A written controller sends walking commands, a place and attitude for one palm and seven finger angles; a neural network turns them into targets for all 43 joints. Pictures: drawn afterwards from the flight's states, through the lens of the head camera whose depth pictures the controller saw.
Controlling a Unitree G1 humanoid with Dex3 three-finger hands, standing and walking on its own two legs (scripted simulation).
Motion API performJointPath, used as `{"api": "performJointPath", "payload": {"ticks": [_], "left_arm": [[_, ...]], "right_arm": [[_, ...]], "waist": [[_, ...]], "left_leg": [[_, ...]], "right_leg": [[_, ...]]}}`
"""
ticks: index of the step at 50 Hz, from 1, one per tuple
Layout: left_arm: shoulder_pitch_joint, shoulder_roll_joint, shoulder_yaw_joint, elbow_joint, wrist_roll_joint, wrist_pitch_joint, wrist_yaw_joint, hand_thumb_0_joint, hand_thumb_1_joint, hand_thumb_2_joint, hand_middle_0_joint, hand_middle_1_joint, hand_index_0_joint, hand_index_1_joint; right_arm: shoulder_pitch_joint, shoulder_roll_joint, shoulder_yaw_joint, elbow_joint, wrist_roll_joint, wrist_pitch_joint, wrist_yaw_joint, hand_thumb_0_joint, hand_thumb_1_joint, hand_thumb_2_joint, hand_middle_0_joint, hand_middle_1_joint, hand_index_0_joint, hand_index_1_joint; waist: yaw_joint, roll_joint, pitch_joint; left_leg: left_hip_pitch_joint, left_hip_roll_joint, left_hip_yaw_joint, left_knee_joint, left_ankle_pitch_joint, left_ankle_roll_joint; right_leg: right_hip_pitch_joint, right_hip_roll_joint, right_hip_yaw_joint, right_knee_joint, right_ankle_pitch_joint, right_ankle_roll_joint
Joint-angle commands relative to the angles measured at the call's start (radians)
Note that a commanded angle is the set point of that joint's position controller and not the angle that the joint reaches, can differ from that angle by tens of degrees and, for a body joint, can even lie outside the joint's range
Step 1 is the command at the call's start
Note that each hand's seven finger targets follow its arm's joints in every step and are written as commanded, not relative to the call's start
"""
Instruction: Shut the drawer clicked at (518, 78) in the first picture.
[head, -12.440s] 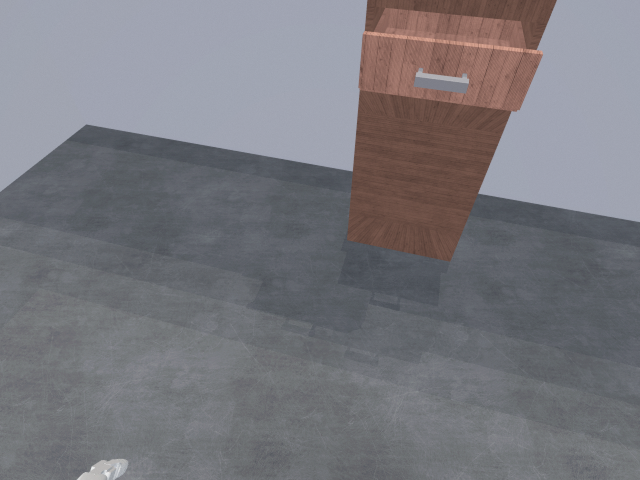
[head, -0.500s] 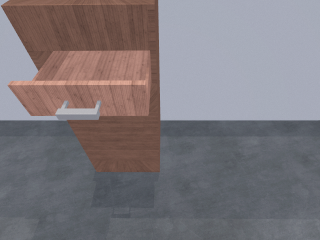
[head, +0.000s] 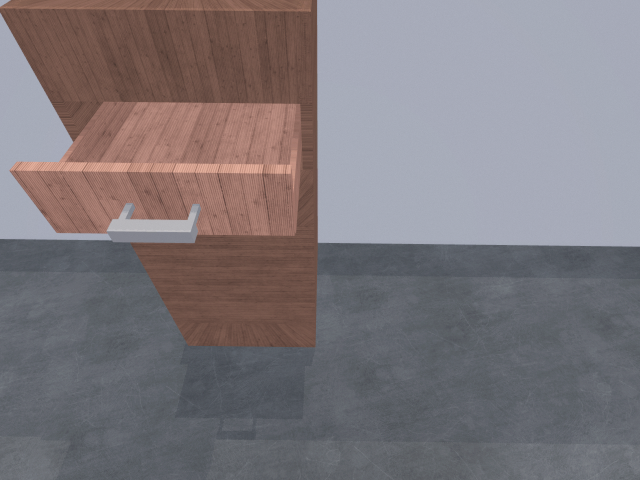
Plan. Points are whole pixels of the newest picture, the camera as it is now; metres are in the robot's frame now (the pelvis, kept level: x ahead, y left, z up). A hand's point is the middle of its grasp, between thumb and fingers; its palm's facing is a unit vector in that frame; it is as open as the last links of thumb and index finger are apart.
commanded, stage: come to a stop and stand still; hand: left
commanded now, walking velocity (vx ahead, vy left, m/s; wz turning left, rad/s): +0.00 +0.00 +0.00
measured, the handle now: (157, 220) +0.44 +0.27 +0.07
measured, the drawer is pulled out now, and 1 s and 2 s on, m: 0.18 0.18 0.18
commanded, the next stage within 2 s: look again from close up in 1.02 s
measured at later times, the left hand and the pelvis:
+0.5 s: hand out of the picture +0.00 +0.21 -0.17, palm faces +0.03 -0.98 -0.20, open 7.4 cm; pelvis -0.02 +0.03 +0.00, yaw +1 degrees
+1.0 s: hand out of the picture -0.06 +0.18 -0.18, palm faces +0.05 -0.99 -0.16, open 7.4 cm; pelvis -0.03 +0.03 +0.00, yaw +1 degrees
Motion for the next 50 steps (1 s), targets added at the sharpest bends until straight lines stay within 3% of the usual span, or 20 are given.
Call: {"api": "performJointPath", "payload": {"ticks": [1, 6, 7, 8, 9, 10, 11, 13, 14, 17, 19, 23, 26, 38, 42, 50], "left_arm": [[0.044, 0.116, 0.02, -0.034, -0.002, -0.011, 0.008, 0.0, 0.9, 0.9, -0.2, -0.3, -0.2, -0.3], [0.037, 0.124, 0.022, -0.039, -0.002, -0.011, 0.007, 0.0, 0.9, 0.9, -0.2, -0.3, -0.2, -0.3], [0.163, 0.131, 0.026, 0.011, 0.0, -0.022, 0.053, 0.0, 0.9, 0.9, -0.2, -0.3, -0.2, -0.3], [0.133, 0.183, 0.026, -0.018, 0.004, -0.038, 0.044, 0.0, 0.9, 0.9, -0.2, -0.3, -0.2, -0.3], [0.114, 0.165, 0.028, -0.039, 0.0, -0.04, 0.041, 0.0, 0.9, 0.9, -0.2, -0.3, -0.2, -0.3], [0.082, 0.145, 0.02, -0.054, -0.003, -0.032, 0.039, 0.0, 0.9, 0.9, -0.2, -0.3, -0.2, -0.3], [0.074, 0.132, 0.014, -0.061, -0.005, -0.029, 0.036, 0.0, 0.9, 0.9, -0.2, -0.3, -0.2, -0.3], [0.042, 0.118, 0.01, -0.07, -0.003, -0.013, 0.031, 0.0, 0.9, 0.9, -0.2, -0.3, -0.2, -0.3], [0.034, 0.113, 0.009, -0.074, -0.001, -0.006, 0.028, 0.0, 0.9, 0.9, -0.2, -0.3, -0.2, -0.3], [0.041, 0.108, 0.004, -0.072, 0.001, 0.0, 0.02, 0.0, 0.9, 0.9, -0.2, -0.3, -0.2, -0.3], [0.049, 0.104, 0.003, -0.074, 0.002, 0.003, 0.017, 0.0, 0.9, 0.9, -0.2, -0.3, -0.2, -0.3], [0.067, 0.101, 0.004, -0.08, 0.003, 0.005, 0.014, 0.0, 0.9, 0.9, -0.2, -0.3, -0.2, -0.3], [0.08, 0.098, 0.003, -0.077, 0.002, 0.002, 0.012, 0.0, 0.9, 0.9, -0.2, -0.3, -0.2, -0.3], [0.126, 0.073, 0.001, -0.042, 0.0, -0.004, 0.015, 0.0, 0.9, 0.9, -0.2, -0.3, -0.2, -0.3], [0.136, 0.062, 0.001, -0.031, 0.0, -0.007, 0.016, 0.0, 0.9, 0.9, -0.2, -0.3, -0.2, -0.3], [0.151, 0.045, 0.003, -0.023, 0.0, -0.009, 0.019, 0.0, 0.9, 0.9, -0.2, -0.3, -0.2, -0.3]], "right_arm": [[0.076, -0.106, -0.018, -0.021, 0.002, -0.01, -0.008, 0.0, -0.9, -0.9, 0.2, 0.3, 0.2, 0.3], [0.06, -0.115, -0.021, -0.025, 0.002, -0.009, -0.007, 0.0, -0.9, -0.9, 0.2, 0.3, 0.2, 0.3], [-0.047, -0.14, -0.036, -0.095, 0.013, -0.012, 0.001, 0.0, -0.9, -0.9, 0.2, 0.3, 0.2, 0.3], [-0.015, -0.106, -0.025, -0.141, 0.016, -0.003, 0.005, 0.0, -0.9, -0.9, 0.2, 0.3, 0.2, 0.3], [0.064, -0.08, -0.032, -0.13, 0.014, -0.005, 0.005, 0.0, -0.9, -0.9, 0.2, 0.3, 0.2, 0.3], [0.076, -0.083, -0.033, -0.122, 0.013, -0.005, 0.003, 0.0, -0.9, -0.9, 0.2, 0.3, 0.2, 0.3], [0.076, -0.093, -0.035, -0.115, 0.012, -0.002, 0.001, 0.0, -0.9, -0.9, 0.2, 0.3, 0.2, 0.3], [0.065, -0.108, -0.035, -0.113, 0.006, 0.002, 0.0, 0.0, -0.9, -0.9, 0.2, 0.3, 0.2, 0.3], [0.048, -0.116, -0.033, -0.117, 0.004, 0.005, 0.0, 0.0, -0.9, -0.9, 0.2, 0.3, 0.2, 0.3], [0.03, -0.124, -0.03, -0.129, 0.003, 0.007, 0.004, 0.0, -0.9, -0.9, 0.2, 0.3, 0.2, 0.3], [0.04, -0.127, -0.029, -0.125, 0.002, 0.007, 0.007, 0.0, -0.9, -0.9, 0.2, 0.3, 0.2, 0.3], [0.041, -0.133, -0.029, -0.123, 0.0, 0.001, 0.007, 0.0, -0.9, -0.9, 0.2, 0.3, 0.2, 0.3], [0.048, -0.136, -0.025, -0.119, 0.001, -0.001, 0.008, 0.0, -0.9, -0.9, 0.2, 0.3, 0.2, 0.3], [0.099, -0.103, -0.021, -0.057, 0.007, -0.004, 0.004, 0.0, -0.9, -0.9, 0.2, 0.3, 0.2, 0.3], [0.109, -0.086, -0.019, -0.043, 0.008, -0.003, 0.004, 0.0, -0.9, -0.9, 0.2, 0.3, 0.2, 0.3], [0.118, -0.066, -0.018, -0.024, 0.009, -0.003, 0.001, 0.0, -0.9, -0.9, 0.2, 0.3, 0.2, 0.3]], "waist": [[0.001, -0.004, 0.025], [0.001, -0.007, 0.024], [0.049, -0.068, 0.001], [-0.006, -0.115, -0.053], [-0.032, -0.131, -0.174], [-0.032, -0.1, -0.205], [-0.029, -0.066, -0.181], [-0.023, 0.034, -0.068], [-0.018, 0.043, 0.006], [-0.012, 0.001, 0.082], [-0.01, 0.009, 0.077], [-0.004, 0.047, 0.07], [-0.002, 0.012, 0.066], [-0.004, 0.002, 0.049], [-0.004, -0.023, 0.071], [-0.003, -0.014, 0.072]], "left_leg": [[-0.077, 0.058, -0.035, -0.085, 0.176, 0.053], [-0.07, 0.058, -0.035, -0.085, 0.171, 0.053], [-0.138, 0.063, 0.018, 0.151, 0.183, 0.017], [-0.163, 0.009, 0.02, 0.154, 0.072, 0.016], [-0.118, 0.01, 0.008, 0.081, -0.004, 0.036], [-0.077, 0.007, 0.005, 0.039, 0.08, 0.035], [-0.048, 0.024, -0.013, 0.026, 0.155, 0.038], [-0.06, 0.06, -0.033, 0.0, 0.263, 0.047], [-0.109, 0.066, -0.049, -0.022, 0.253, 0.05], [-0.157, 0.056, -0.068, -0.077, 0.105, 0.057], [-0.176, 0.056, -0.08, -0.102, 0.044, 0.063], [-0.195, 0.059, -0.1, -0.145, -0.009, 0.067], [-0.198, 0.052, -0.098, -0.147, -0.012, 0.066], [-0.168, 0.05, -0.084, -0.147, 0.017, 0.065], [-0.172, 0.041, -0.069, -0.135, 0.022, 0.063], [-0.164, 0.037, -0.058, -0.121, 0.039, 0.059]], "right_leg": [[0.054, -0.078, 0.085, -0.081, 0.192, -0.032], [0.052, -0.08, 0.084, -0.083, 0.19, -0.033], [0.086, -0.153, 0.157, -0.071, 0.669, -0.01], [0.193, -0.213, 0.172, -0.05, 0.963, -0.041], [0.23, -0.222, 0.158, 0.006, 0.953, -0.067], [0.234, -0.191, 0.11, 0.031, 0.86, -0.06], [0.183, -0.155, 0.099, 0.02, 0.694, -0.045], [0.086, -0.104, 0.072, -0.009, 0.391, -0.029], [0.055, -0.087, 0.062, -0.029, 0.26, -0.023], [0.014, -0.071, 0.076, -0.086, 0.07, -0.015], [0.025, -0.067, 0.068, -0.095, 0.018, -0.01], [0.049, -0.064, 0.063, -0.094, 0.03, -0.009], [0.058, -0.07, 0.063, -0.099, 0.041, -0.006], [0.065, -0.075, 0.065, -0.11, 0.072, -0.006], [0.049, -0.082, 0.07, -0.12, 0.061, -0.007], [0.042, -0.082, 0.074, -0.125, 0.064, -0.01]]}}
